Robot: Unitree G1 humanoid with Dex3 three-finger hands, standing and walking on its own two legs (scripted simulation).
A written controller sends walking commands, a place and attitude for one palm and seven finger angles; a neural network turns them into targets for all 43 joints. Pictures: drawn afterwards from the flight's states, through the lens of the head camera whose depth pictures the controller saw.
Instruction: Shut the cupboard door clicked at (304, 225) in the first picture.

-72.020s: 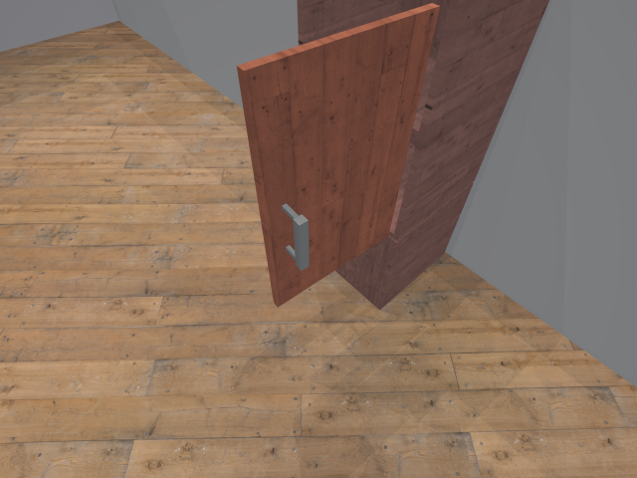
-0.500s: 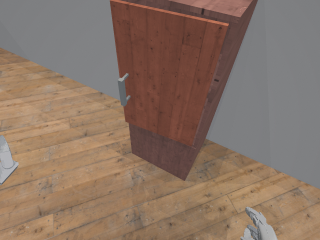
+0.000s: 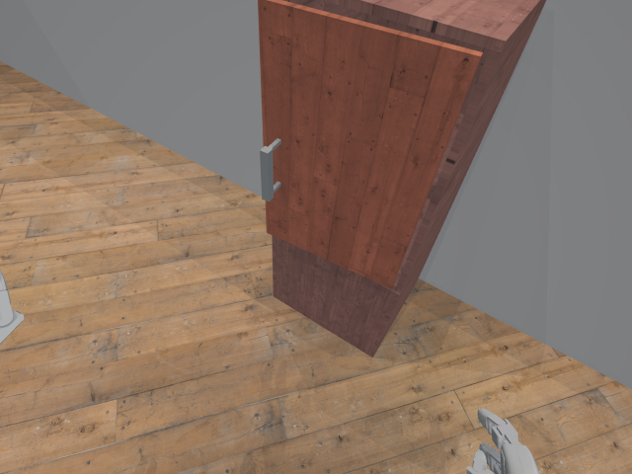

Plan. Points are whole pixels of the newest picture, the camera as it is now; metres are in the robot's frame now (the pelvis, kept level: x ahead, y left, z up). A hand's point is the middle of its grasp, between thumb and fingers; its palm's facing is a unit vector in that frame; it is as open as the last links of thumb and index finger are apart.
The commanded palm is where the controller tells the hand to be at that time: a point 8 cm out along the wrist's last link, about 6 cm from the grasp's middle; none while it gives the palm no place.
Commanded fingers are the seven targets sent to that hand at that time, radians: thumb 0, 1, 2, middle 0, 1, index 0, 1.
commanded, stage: step back with the hand held close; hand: left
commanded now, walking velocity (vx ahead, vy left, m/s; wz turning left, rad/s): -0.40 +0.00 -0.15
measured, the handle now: (272, 170) +0.74 +0.12 -0.07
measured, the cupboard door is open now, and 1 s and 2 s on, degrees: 5 5 5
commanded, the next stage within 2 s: stop stepping back and stand still in 0.40 s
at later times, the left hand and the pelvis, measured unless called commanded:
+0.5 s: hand out of the picture +0.13 +0.29 +0.17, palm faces +0.42 -0.80 -0.42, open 7.4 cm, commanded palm +0.06 +0.33 +0.19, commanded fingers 0.00 0.90 0.90 -0.20 -0.30 -0.20 -0.30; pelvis -0.09 +0.03 +0.00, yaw -1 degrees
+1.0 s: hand out of the picture +0.07 +0.33 +0.18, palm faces +0.40 -0.88 -0.27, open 7.4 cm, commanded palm -0.01 +0.37 +0.19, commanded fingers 0.00 0.90 0.90 -0.20 -0.30 -0.20 -0.30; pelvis -0.17 +0.08 -0.02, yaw -4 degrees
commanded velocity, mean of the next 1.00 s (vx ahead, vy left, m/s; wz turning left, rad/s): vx -0.11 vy -0.04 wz -0.04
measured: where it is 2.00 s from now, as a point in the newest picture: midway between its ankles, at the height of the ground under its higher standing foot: outside the picture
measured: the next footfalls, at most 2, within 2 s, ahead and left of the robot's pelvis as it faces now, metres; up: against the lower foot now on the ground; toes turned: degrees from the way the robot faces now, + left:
right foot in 0.72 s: -0.20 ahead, -0.04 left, +0.00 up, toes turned -5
left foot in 1.24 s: -0.11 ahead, +0.25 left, +0.00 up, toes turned -4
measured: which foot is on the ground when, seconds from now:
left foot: down 0.00-1.00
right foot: down 0.00-0.46, up 0.48-0.70, down 0.72-1.00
